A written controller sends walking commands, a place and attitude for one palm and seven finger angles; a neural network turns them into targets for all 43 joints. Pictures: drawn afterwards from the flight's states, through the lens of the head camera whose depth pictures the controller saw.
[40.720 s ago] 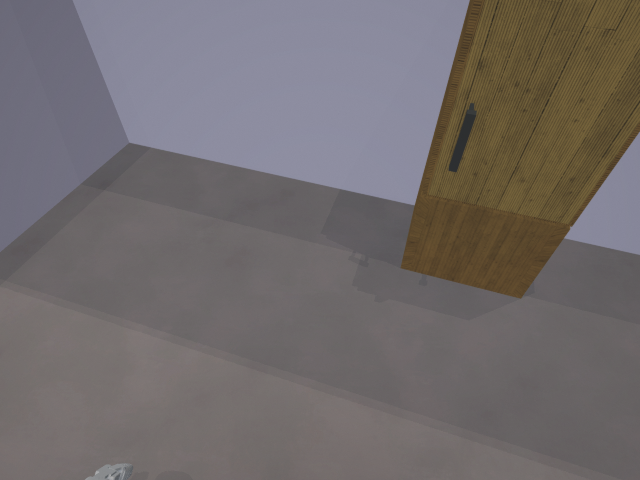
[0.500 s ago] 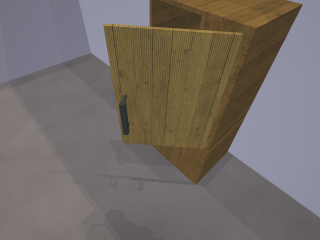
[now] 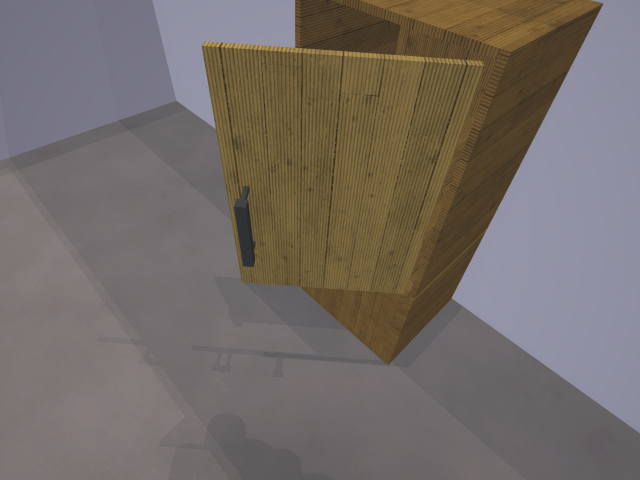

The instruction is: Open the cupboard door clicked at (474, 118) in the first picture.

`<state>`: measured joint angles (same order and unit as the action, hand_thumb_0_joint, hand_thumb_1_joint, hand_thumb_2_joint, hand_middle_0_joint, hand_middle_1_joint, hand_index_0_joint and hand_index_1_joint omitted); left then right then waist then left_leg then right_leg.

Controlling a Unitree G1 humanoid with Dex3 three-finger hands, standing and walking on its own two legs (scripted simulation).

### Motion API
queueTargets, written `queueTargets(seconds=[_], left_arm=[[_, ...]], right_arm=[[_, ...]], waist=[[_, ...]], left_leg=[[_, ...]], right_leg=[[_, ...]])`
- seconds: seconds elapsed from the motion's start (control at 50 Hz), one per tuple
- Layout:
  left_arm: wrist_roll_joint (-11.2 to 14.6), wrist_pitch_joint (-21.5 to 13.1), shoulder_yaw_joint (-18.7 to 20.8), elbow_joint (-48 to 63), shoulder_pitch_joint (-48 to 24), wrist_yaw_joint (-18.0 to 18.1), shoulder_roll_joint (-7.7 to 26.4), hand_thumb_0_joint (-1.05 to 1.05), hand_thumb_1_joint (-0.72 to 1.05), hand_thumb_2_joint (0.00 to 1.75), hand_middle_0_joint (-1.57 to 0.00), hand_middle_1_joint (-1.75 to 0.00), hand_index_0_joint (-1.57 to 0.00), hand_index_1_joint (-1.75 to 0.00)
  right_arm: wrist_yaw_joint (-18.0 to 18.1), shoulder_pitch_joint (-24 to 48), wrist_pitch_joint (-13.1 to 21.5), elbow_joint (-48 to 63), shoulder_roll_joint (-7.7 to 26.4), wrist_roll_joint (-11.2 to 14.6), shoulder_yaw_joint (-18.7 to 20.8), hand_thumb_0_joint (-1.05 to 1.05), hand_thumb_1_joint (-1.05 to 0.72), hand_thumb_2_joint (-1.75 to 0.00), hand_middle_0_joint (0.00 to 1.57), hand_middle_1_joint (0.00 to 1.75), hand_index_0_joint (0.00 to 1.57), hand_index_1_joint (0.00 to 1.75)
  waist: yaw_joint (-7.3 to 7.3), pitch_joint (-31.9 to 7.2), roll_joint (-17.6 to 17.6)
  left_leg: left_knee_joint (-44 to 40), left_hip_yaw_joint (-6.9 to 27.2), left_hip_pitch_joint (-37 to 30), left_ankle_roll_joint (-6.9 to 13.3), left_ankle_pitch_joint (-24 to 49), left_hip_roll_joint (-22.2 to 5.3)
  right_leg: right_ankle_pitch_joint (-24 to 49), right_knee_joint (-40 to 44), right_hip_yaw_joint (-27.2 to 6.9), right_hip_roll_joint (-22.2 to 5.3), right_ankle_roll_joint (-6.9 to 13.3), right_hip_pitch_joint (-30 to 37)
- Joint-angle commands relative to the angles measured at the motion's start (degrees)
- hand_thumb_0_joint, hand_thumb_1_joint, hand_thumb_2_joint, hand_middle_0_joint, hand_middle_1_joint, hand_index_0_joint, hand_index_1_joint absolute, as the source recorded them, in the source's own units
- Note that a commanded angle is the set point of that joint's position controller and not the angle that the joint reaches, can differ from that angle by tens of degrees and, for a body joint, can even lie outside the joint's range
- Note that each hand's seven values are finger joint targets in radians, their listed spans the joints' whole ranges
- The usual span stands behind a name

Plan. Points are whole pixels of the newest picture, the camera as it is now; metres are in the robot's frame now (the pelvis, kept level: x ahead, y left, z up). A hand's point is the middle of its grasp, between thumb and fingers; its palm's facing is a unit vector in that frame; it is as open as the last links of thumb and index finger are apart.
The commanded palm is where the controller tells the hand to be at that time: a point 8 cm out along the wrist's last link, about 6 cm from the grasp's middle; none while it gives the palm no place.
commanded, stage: look again from close up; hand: left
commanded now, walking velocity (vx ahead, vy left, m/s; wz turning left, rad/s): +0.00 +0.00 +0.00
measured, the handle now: (247, 227) +0.61 +0.19 -0.11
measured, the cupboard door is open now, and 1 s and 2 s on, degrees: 42 42 42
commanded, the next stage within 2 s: shuffle to correct the standing spot in 0.02 s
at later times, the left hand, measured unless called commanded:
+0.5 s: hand out of the picture -0.02 +0.16 -0.19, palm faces +0.05 -0.99 -0.13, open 7.3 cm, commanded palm none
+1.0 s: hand out of the picture +0.08 +0.19 -0.18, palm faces -0.01 -0.97 -0.26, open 7.3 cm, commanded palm none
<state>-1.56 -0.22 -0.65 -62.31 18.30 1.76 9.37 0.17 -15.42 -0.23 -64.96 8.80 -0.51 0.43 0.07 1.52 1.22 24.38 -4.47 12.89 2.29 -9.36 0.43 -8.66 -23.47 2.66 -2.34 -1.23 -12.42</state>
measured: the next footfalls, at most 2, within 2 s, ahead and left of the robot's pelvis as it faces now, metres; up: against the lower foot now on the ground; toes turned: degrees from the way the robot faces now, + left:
none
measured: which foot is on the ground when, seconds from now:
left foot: down 0.00-1.00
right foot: down 0.00-1.00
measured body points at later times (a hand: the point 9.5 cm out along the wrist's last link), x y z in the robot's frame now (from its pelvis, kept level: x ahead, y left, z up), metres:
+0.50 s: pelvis +0.04 +0.01 -0.01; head +0.03 +0.02 +0.44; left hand -0.02 +0.21 -0.17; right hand +0.01 -0.21 -0.16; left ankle +0.05 +0.09 -0.74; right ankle +0.05 -0.13 -0.74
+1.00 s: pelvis +0.04 +0.00 -0.01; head +0.07 -0.01 +0.44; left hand +0.08 +0.24 -0.16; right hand +0.05 -0.23 -0.17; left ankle +0.05 +0.09 -0.74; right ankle +0.04 -0.12 -0.74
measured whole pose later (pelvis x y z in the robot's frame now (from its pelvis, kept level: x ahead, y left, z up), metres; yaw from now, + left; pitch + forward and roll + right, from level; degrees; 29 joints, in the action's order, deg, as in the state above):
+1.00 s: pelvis +0.04 +0.00 -0.01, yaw -2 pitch -1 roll +0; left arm -1.5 0.9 2.0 -57.9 14.8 3.1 10.3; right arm 2.0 -14.0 -0.8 -60.8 8.6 -0.4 2.0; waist 0.4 5.0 -0.5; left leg 34.0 -6.3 14.3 2.0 -18.6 -1.0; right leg -17.1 -32.8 1.9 -1.0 -0.1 -13.9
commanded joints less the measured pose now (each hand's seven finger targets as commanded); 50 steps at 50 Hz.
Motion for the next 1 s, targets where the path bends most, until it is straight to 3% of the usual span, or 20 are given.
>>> queueTargets(seconds=[0.0, 0.1, 0.16, 0.24, 0.34, 0.42, 0.46, 0.5, 0.56, 0.62, 0.66, 0.7, 0.76, 0.82, 0.86, 0.9, 0.92, 0.94, 0.96, 0.98], left_arm=[[0.19, -0.88, 1.36, 1.85, 4.12, 0.77, 5.54, 0.00, 0.90, 0.90, -0.20, -0.30, -0.20, -0.30], [0.23, -0.99, 1.30, 1.65, 4.70, 0.85, 4.66, 0.00, 0.90, 0.90, -0.20, -0.30, -0.20, -0.30], [-0.03, -0.76, 1.42, 0.98, 6.11, 0.68, 3.79, 0.00, 0.90, 0.90, -0.20, -0.30, -0.20, -0.30], [-0.44, -0.20, 2.18, 1.06, 7.91, 0.13, 3.11, 0.00, 0.90, 0.90, -0.20, -0.30, -0.20, -0.30], [-0.11, -0.56, 2.61, 1.06, 9.23, -0.59, 1.59, 0.00, 0.90, 0.90, -0.20, -0.30, -0.20, -0.30], [-0.11, -1.18, 2.90, 1.15, 10.62, -0.57, 1.88, 0.00, 0.90, 0.90, -0.20, -0.30, -0.20, -0.30], [0.01, -1.32, 3.27, 0.91, 11.83, -0.43, 3.05, 0.00, 0.90, 0.90, -0.20, -0.30, -0.20, -0.30], [0.32, -1.22, 3.19, 0.86, 11.23, -0.03, 3.09, 0.00, 0.90, 0.90, -0.20, -0.30, -0.20, -0.30], [0.29, -1.18, 2.20, 0.90, 9.08, 0.54, 0.43, 0.00, 0.90, 0.90, -0.20, -0.30, -0.20, -0.30], [0.68, -0.97, 1.81, -0.43, 10.79, 1.51, 0.48, 0.00, 0.90, 0.90, -0.20, -0.30, -0.20, -0.30], [0.74, -0.40, 2.23, 0.27, 10.35, 1.90, 1.63, 0.00, 0.90, 0.90, -0.20, -0.30, -0.20, -0.30], [0.66, 0.30, 2.72, 1.74, 8.95, 2.02, 2.02, 0.00, 0.90, 0.90, -0.20, -0.30, -0.20, -0.30], [0.38, 1.05, 3.23, 3.87, 6.40, 1.74, 1.54, 0.00, 0.90, 0.90, -0.20, -0.30, -0.20, -0.30], [0.31, 1.81, 3.75, 5.40, 3.15, 1.34, 1.40, 0.00, 0.90, 0.90, -0.20, -0.30, -0.20, -0.30], [0.23, 2.04, 3.84, 5.80, 3.52, 1.13, 0.95, 0.00, 0.90, 0.90, -0.20, -0.30, -0.20, -0.30], [0.04, 1.58, 3.81, 5.06, 5.44, 0.84, 1.06, 0.00, 0.90, 0.90, -0.20, -0.30, -0.20, -0.30], [-0.02, 0.22, 3.02, 3.48, 6.54, 2.46, 5.95, 0.00, 0.90, 0.90, -0.20, -0.30, -0.20, -0.30], [0.41, -0.34, 3.37, 7.49, 2.61, 2.12, 7.07, 0.00, 0.90, 0.90, -0.20, -0.30, -0.20, -0.30], [0.51, -1.11, 2.95, 7.79, -0.31, 1.54, 8.07, 0.00, 0.90, 0.90, -0.20, -0.30, -0.20, -0.30], [0.35, -1.44, 2.75, 7.92, -2.69, 1.40, 8.53, 0.00, 0.90, 0.90, -0.20, -0.30, -0.20, -0.30]], right_arm=[[0.49, -2.68, 0.87, 2.18, 6.40, 0.06, 1.59, 0.00, -0.90, -0.90, 0.20, 0.30, 0.20, 0.30], [0.60, -2.93, 1.02, 1.99, 5.73, 0.10, 1.56, 0.00, -0.90, -0.90, 0.20, 0.30, 0.20, 0.30], [0.58, -4.14, 0.72, 1.41, 5.30, -0.23, 1.59, 0.00, -0.90, -0.90, 0.20, 0.30, 0.20, 0.30], [0.67, -4.19, 0.25, 1.95, 5.89, -0.57, 2.13, 0.00, -0.90, -0.90, 0.20, 0.30, 0.20, 0.30], [1.07, -5.23, 0.90, 2.46, 5.39, -0.40, 2.43, 0.00, -0.90, -0.90, 0.20, 0.30, 0.20, 0.30], [1.00, -5.14, 1.60, 3.03, 4.31, -0.30, 2.24, 0.00, -0.90, -0.90, 0.20, 0.30, 0.20, 0.30], [0.94, -4.99, 1.88, 3.44, 2.99, -0.21, 1.87, 0.00, -0.90, -0.90, 0.20, 0.30, 0.20, 0.30], [1.04, -5.59, 1.85, 3.30, 1.60, -0.17, 1.34, 0.00, -0.90, -0.90, 0.20, 0.30, 0.20, 0.30], [1.78, -8.88, 2.58, 1.23, 1.99, 0.19, 0.85, 0.00, -0.90, -0.90, 0.20, 0.30, 0.20, 0.30], [3.01, -8.35, 2.85, 0.40, 3.49, 0.44, 0.85, 0.00, -0.90, -0.90, 0.20, 0.30, 0.20, 0.30], [3.49, -8.28, 2.34, 1.02, 4.13, 0.73, 1.46, 0.00, -0.90, -0.90, 0.20, 0.30, 0.20, 0.30], [3.78, -8.09, 1.63, 1.73, 5.04, 0.72, 2.18, 0.00, -0.90, -0.90, 0.20, 0.30, 0.20, 0.30], [3.82, -6.99, 1.02, 2.52, 6.01, 0.33, 3.19, 0.00, -0.90, -0.90, 0.20, 0.30, 0.20, 0.30], [3.76, -5.68, 0.81, 3.26, 6.61, -0.25, 3.65, 0.00, -0.90, -0.90, 0.20, 0.30, 0.20, 0.30], [3.57, -3.41, 0.82, 4.00, 5.95, -0.52, 3.51, 0.00, -0.90, -0.90, 0.20, 0.30, 0.20, 0.30], [3.07, -0.86, 0.64, 4.58, 6.08, -0.44, 3.40, 0.00, -0.90, -0.90, 0.20, 0.30, 0.20, 0.30], [2.36, 2.13, 1.48, 8.67, 9.52, 1.20, 3.38, 0.00, -0.90, -0.90, 0.20, 0.30, 0.20, 0.30], [1.41, -0.69, 1.24, 10.71, 5.86, 0.62, 2.97, 0.00, -0.90, -0.90, 0.20, 0.30, 0.20, 0.30], [0.88, 1.34, 0.89, 10.83, 3.23, -0.13, 2.03, 0.00, -0.90, -0.90, 0.20, 0.30, 0.20, 0.30], [0.65, -0.90, 0.84, 10.09, 2.87, -0.34, 1.83, 0.00, -0.90, -0.90, 0.20, 0.30, 0.20, 0.30]], waist=[[0.05, 3.52, -0.99], [0.01, 2.89, -1.26], [-0.10, 2.67, -1.50], [-0.58, 6.51, -2.84], [-0.43, 6.10, -2.58], [-0.84, 7.04, 0.81], [-1.12, 7.25, 3.99], [-0.26, 7.77, 5.21], [0.86, 5.56, -4.09], [-0.18, 0.27, -5.97], [-0.07, 0.01, -5.09], [0.26, 0.02, -4.97], [0.36, 0.33, -4.67], [0.61, 0.91, -7.71], [-0.43, 0.63, -8.07], [-1.93, -0.32, -6.32], [-2.19, -5.40, -0.55], [0.04, -6.54, 3.79], [-0.14, -4.05, 4.27], [1.80, -3.35, 4.04]], left_leg=[[-8.68, 8.06, 4.06, -1.30, -11.30, -6.14], [-8.29, 7.93, 3.17, -1.23, -9.23, -6.26], [-9.49, 8.39, 3.84, -0.99, -18.40, -6.30], [-10.35, 9.56, 7.69, 0.09, -28.02, -6.81], [-8.89, 9.75, 5.92, 1.20, -26.58, -7.64], [-3.75, 7.85, 7.08, 1.21, -22.06, -6.20], [1.26, 4.82, 8.34, 0.62, -18.41, -3.97], [3.79, 2.58, 6.75, -0.38, -12.60, -2.59], [-1.33, 6.16, -2.15, 0.47, 7.75, -6.93], [0.95, 6.18, -6.58, 0.21, 39.52, -8.64], [2.19, 5.94, -8.93, -0.24, 47.56, -9.00], [2.30, 6.28, -10.03, 0.17, 49.19, -10.00], [0.78, 8.30, -10.58, 2.76, 44.78, -12.62], [-1.96, 11.10, -8.16, 6.58, 38.37, -16.13], [-2.53, 11.06, -4.19, 7.89, 30.47, -16.21], [0.18, 8.87, -0.32, 5.37, 21.15, -13.51], [12.02, 6.03, -5.21, 1.48, 33.80, -11.24], [10.47, 3.67, 0.24, -0.61, 5.75, -6.71], [8.93, 1.27, 1.11, -1.92, -8.40, -2.93], [7.08, 1.99, 0.01, -2.07, -8.44, -2.37]], right_leg=[[-8.06, 5.57, -5.57, -4.51, 1.73, -1.15], [-5.79, 5.10, -5.44, -4.46, 1.81, -0.88], [-12.79, 4.83, -4.65, -3.57, 1.55, -0.65], [-20.57, 2.76, -4.44, -2.13, 1.89, -3.56], [-17.28, -0.02, -4.07, -1.70, 3.01, -3.88], [-17.81, 2.00, -7.92, -3.51, 4.55, -3.26], [-19.78, 4.48, -11.63, -5.73, 6.11, -2.18], [-19.45, 5.81, -13.46, -7.28, 6.65, -4.14], [1.91, -1.90, -4.85, -2.77, 3.39, -5.14], [14.13, -3.05, -3.08, -2.81, 1.55, 2.62], [17.77, -4.73, -2.50, -3.01, 1.36, 2.00], [15.01, -6.39, -2.08, -2.60, 1.11, 0.17], [2.64, -8.97, -1.88, -1.32, 0.97, -3.18], [-11.55, -14.84, -1.72, -0.38, 1.02, -5.20], [-13.91, -14.96, -2.47, -0.69, 1.39, -2.86], [-3.49, -7.31, -2.22, -1.17, 1.50, 2.45], [13.64, -1.30, -3.96, -3.72, 1.45, -0.24], [9.09, -1.61, -8.54, -7.18, 4.48, 1.85], [6.83, 0.50, -11.41, -10.28, 6.00, 0.01], [3.14, -0.46, -9.61, -9.66, 7.01, -1.89]])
